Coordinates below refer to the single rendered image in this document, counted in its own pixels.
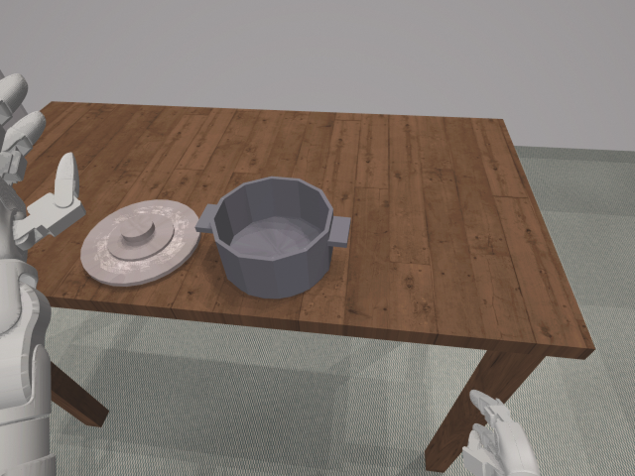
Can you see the pot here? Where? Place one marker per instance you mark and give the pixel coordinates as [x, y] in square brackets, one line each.
[274, 235]

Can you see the knob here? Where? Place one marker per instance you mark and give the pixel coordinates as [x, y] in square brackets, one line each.
[137, 228]

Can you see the lid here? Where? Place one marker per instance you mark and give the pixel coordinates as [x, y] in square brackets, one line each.
[113, 261]

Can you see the robot left forearm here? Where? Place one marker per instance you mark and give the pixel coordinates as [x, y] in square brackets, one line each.
[25, 374]

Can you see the robot left hand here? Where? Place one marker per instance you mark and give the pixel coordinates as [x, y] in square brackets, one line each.
[52, 213]

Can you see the robot right hand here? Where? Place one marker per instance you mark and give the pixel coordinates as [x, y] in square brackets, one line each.
[507, 450]

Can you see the table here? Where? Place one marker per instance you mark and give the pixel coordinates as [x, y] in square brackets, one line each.
[447, 244]

